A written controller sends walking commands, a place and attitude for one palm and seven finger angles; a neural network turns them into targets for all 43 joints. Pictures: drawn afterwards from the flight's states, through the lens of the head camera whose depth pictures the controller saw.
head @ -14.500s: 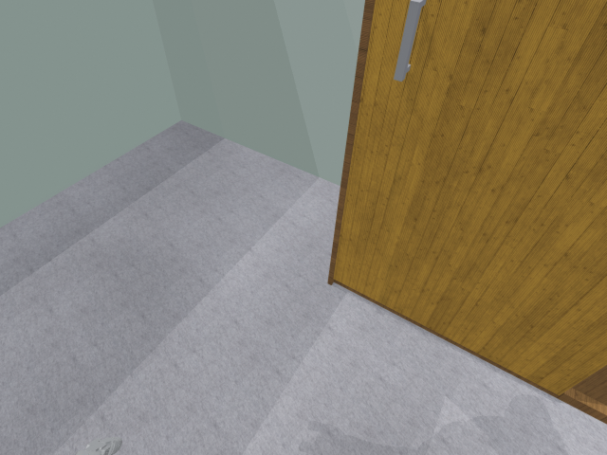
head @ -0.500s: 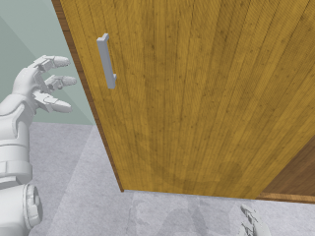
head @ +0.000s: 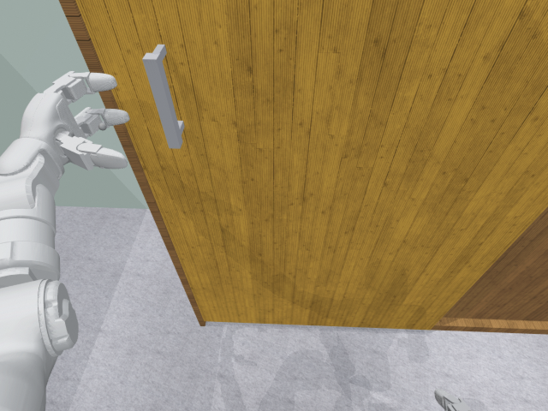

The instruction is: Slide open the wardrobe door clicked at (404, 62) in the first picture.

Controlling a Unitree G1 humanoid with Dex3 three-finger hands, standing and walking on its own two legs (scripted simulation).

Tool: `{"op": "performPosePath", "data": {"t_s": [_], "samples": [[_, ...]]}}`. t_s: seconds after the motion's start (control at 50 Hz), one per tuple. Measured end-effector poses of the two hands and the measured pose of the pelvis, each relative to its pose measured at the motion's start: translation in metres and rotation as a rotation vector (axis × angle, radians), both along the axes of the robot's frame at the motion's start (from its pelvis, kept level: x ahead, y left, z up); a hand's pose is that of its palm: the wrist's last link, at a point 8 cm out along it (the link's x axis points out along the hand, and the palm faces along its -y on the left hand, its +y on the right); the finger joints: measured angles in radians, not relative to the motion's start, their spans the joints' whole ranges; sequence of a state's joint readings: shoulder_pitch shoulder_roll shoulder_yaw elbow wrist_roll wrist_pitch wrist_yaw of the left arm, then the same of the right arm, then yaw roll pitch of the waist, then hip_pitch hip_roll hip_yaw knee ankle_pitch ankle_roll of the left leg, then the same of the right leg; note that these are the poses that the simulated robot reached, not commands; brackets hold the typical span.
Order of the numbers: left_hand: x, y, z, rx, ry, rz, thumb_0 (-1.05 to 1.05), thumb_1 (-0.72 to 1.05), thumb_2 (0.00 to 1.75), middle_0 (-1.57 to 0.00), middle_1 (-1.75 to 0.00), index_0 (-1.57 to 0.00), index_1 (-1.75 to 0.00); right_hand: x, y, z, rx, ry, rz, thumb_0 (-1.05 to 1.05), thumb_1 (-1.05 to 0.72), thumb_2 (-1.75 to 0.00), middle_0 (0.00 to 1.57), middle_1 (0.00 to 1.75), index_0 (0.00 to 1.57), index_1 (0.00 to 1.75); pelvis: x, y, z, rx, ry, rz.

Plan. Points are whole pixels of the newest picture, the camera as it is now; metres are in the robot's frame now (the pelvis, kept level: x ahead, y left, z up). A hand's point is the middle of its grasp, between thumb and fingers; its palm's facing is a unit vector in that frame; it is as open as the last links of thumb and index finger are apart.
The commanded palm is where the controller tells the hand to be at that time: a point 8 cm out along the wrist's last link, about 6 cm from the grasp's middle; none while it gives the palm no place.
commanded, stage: move the hooked fingers beside the handle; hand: left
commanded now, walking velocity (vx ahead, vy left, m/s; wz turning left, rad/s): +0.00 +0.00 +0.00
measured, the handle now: (168, 98) +0.51 +0.17 +0.21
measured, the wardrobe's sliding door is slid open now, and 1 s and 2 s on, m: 0.00 0.00 0.00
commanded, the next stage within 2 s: feel for the door with the fingertips in 1.84 s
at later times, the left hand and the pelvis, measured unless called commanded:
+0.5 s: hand (90, 125) +0.42 +0.25 +0.22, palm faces +0.00 -1.00 -0.02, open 14.0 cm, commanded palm +0.41 +0.29 +0.21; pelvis +0.00 +0.00 +0.00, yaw +0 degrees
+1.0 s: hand (113, 125) +0.45 +0.23 +0.20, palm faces +0.01 -1.00 -0.03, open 14.0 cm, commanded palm +0.42 +0.28 +0.21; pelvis +0.00 +0.01 +0.00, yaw -1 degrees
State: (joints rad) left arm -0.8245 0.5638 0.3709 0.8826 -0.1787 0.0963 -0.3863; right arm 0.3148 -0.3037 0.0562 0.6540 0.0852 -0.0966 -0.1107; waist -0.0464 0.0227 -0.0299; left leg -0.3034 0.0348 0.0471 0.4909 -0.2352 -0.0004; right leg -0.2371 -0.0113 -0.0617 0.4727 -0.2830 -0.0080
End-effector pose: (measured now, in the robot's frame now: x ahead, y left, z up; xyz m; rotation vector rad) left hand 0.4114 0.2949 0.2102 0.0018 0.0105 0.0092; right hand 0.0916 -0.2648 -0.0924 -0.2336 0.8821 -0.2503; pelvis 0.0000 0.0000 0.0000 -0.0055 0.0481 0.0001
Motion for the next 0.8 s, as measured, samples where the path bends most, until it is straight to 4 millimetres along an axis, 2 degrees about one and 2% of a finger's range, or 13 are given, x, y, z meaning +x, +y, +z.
{"op": "performPosePath", "data": {"t_s": [0.14, 0.26, 0.34, 0.4, 0.52, 0.62, 0.7, 0.8], "samples": [[0.015, -0.01, 0.008, 0.014, -0.029, -0.024, -0.02, -0.5, 0.3, -0.3, -1.2, -0.3, -1.2, -0.017, -0.002, -0.004, -0.002, 0.045, -0.026, 0.01, -0.9, -0.9, 0.21, 0.3, 0.2, 0.3, 0.002, 0.002, 0.0, -0.001, 0.017, -0.007], [0.013, -0.005, -0.003, -0.016, -0.002, -0.017, -0.02, -0.5, 0.3, -0.3, -1.2, -0.31, -1.2, -0.024, -0.001, -0.006, 0.015, 0.054, -0.058, 0.01, -0.9, -0.9, 0.21, 0.3, 0.2, 0.3, 0.006, 0.003, 0.0, 0.003, 0.019, -0.026], [0.004, 0.007, -0.009, 0.004, -0.001, 0.021, -0.02, -0.5, 0.3, -0.3, -1.2, -0.31, -1.2, -0.023, 0.001, -0.004, 0.018, 0.052, -0.057, 0.01, -0.9, -0.9, 0.21, 0.3, 0.2, 0.3, 0.006, 0.004, 0.0, 0.001, 0.013, -0.026], [-0.004, 0.013, -0.005, 0.024, -0.033, 0.028, -0.02, -0.5, 0.3, -0.3, -1.2, -0.3, -1.2, -0.018, 0.002, -0.003, 0.012, 0.048, -0.037, 0.01, -0.9, -0.9, 0.21, 0.3, 0.2, 0.3, 0.004, 0.004, 0.0, -0.002, 0.007, -0.018], [-0.009, 0.007, 0.008, 0.011, -0.054, -0.019, -0.02, -0.5, 0.3, -0.3, -1.2, -0.3, -1.2, 0.001, 0.006, 0.001, 0.0, 0.009, 0.007, 0.01, -0.9, -0.9, 0.21, 0.3, 0.2, 0.3, 0.0, 0.005, -0.001, -0.007, 0.0, 0.004], [0.001, -0.003, -0.002, -0.011, 0.033, -0.024, -0.02, -0.5, 0.3, -0.3, -1.2, -0.3, -1.2, 0.012, 0.009, 0.003, -0.001, -0.027, 0.028, 0.01, -0.9, -0.9, 0.21, 0.3, 0.2, 0.3, -0.005, 0.007, -0.002, -0.007, 0.013, 0.014], [0.009, -0.007, -0.01, -0.002, 0.036, -0.005, -0.02, -0.5, 0.3, -0.3, -1.2, -0.3, -1.2, 0.008, 0.011, 0.002, -0.001, -0.027, 0.024, 0.01, -0.9, -0.9, 0.21, 0.3, 0.2, 0.3, -0.008, 0.007, -0.003, -0.006, 0.023, 0.008], [0.016, -0.016, 0.001, 0.017, -0.051, -0.018, -0.02, -0.5, 0.3, -0.3, -1.2, -0.3, -1.2, -0.01, 0.011, -0.002, 0.004, 0.012, 0.003, 0.01, -0.9, -0.9, 0.21, 0.3, 0.2, 0.3, -0.005, 0.007, -0.002, -0.006, 0.023, -0.002]]}}
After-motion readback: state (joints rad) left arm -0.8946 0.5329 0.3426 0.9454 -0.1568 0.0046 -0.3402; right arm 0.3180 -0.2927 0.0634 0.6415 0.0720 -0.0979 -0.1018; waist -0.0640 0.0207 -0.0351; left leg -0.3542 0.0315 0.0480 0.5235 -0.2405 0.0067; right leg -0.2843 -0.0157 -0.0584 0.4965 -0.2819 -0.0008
